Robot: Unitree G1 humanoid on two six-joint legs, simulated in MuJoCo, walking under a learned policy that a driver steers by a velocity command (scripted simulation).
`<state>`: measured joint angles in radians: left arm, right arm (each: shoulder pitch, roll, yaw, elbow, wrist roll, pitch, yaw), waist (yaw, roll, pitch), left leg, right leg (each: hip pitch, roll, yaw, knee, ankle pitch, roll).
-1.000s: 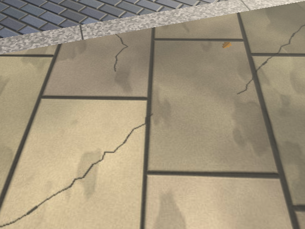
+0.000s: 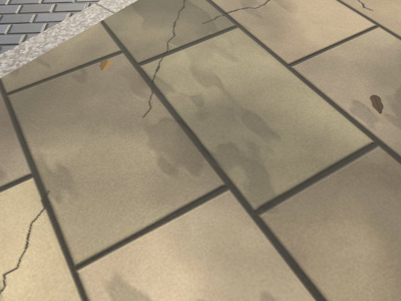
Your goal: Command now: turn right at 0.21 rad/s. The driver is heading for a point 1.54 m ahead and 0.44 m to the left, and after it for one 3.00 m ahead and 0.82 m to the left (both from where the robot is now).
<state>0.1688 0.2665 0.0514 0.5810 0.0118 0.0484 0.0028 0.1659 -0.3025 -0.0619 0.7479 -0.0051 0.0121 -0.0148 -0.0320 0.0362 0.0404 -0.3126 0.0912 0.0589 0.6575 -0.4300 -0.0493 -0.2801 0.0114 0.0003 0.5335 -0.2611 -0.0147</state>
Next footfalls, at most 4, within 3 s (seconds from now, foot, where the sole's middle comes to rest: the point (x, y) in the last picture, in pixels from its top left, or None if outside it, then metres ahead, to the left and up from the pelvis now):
0.28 left None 0.02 0.14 -0.77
0.88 left None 0.13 0.12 -0.77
1.64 left None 0.38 0.13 -0.77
2.20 right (238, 229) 0.71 -0.10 -0.77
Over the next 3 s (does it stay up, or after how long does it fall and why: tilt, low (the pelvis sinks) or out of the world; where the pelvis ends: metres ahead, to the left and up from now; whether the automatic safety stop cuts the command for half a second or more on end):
stays up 0.96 0.11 0.01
